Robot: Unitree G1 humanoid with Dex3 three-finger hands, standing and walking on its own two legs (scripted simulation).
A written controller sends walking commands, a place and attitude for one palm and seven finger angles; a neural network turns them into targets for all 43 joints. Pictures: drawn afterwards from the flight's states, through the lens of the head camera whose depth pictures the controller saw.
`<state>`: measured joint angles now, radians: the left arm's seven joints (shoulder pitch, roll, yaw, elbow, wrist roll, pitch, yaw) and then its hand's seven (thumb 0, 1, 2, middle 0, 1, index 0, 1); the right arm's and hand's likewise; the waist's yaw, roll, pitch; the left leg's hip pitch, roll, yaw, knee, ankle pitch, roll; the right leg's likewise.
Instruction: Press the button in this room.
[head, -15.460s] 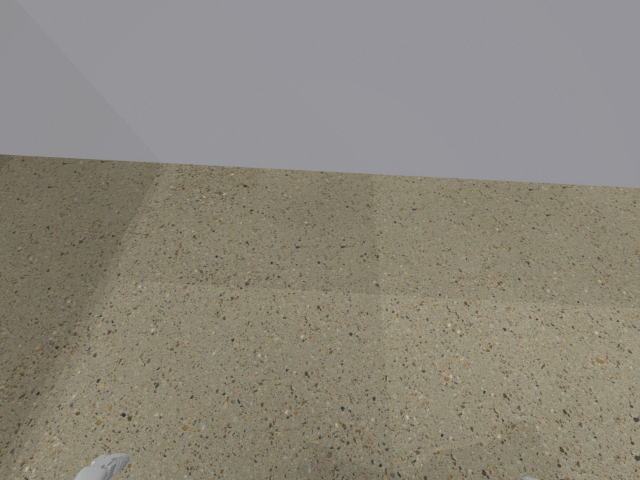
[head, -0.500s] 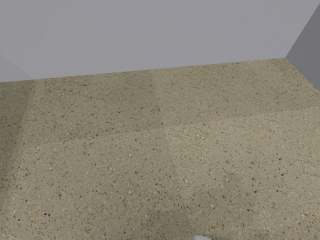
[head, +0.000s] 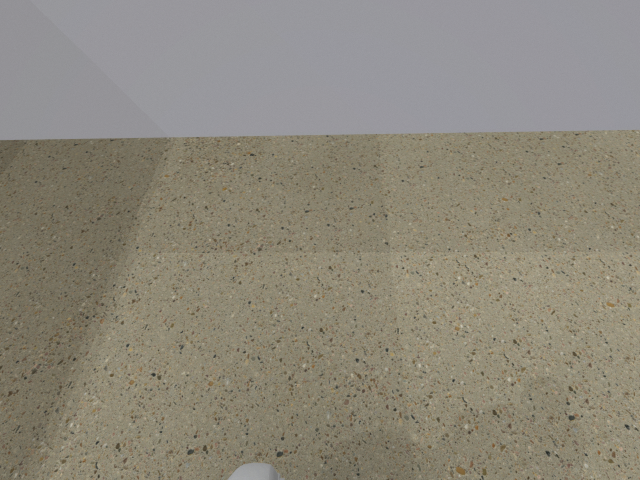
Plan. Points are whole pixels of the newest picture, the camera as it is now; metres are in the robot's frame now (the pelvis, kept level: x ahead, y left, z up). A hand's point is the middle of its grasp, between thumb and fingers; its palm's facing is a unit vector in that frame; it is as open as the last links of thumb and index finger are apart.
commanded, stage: turn or walk to find it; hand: left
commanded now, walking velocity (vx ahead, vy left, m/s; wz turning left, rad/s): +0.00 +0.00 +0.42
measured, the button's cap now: out of the picture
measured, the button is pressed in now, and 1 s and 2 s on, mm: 0 0 0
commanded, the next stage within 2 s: stand and wait in 0.66 s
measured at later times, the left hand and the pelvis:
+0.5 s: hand out of the picture +0.04 +0.26 -0.16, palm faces +0.22 -0.94 -0.25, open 7.4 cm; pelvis -0.01 +0.04 +0.00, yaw +10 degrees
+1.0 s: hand out of the picture -0.07 +0.15 -0.16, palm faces +0.31 -0.92 -0.22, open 7.3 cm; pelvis -0.03 -0.02 +0.00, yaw +13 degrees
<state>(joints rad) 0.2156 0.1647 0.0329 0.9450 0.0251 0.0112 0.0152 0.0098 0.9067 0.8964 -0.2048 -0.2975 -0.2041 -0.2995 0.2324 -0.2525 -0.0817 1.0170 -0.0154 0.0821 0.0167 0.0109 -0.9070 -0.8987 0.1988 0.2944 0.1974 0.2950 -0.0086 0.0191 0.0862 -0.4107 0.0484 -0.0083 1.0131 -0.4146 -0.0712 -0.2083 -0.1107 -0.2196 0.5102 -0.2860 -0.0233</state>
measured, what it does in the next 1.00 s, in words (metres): steps on the spot: left foot, then right foot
